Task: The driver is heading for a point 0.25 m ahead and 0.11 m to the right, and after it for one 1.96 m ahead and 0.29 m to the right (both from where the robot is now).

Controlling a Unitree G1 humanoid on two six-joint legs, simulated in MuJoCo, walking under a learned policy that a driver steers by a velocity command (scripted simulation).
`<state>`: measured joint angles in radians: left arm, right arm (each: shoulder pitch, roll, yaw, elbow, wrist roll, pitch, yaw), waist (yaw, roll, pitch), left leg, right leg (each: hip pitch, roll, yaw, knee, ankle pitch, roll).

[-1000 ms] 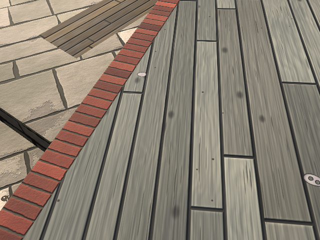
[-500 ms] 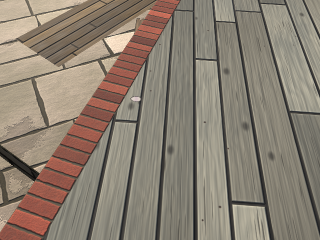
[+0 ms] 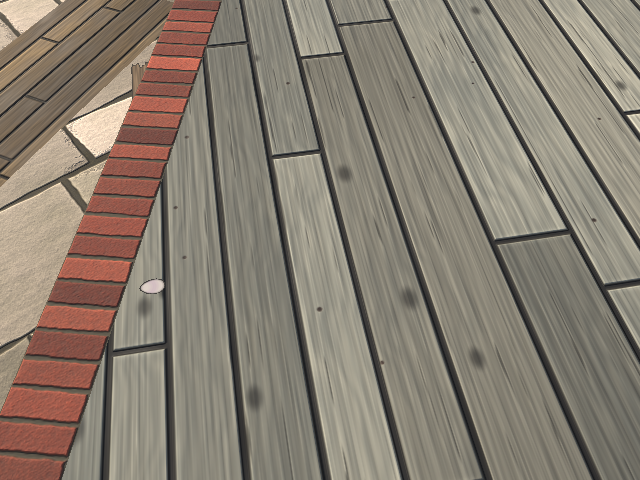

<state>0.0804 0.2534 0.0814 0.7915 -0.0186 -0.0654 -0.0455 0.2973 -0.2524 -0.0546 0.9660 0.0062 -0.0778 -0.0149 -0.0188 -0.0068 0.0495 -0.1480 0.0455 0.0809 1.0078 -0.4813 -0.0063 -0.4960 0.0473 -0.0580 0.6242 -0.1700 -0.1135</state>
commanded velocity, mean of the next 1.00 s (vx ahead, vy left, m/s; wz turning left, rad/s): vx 0.50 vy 0.00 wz -0.31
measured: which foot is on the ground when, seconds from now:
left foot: up 0.00-0.40, down 0.42-0.94, up 0.96-1.00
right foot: down 0.00-0.44, up 0.46-0.92, down 0.94-1.00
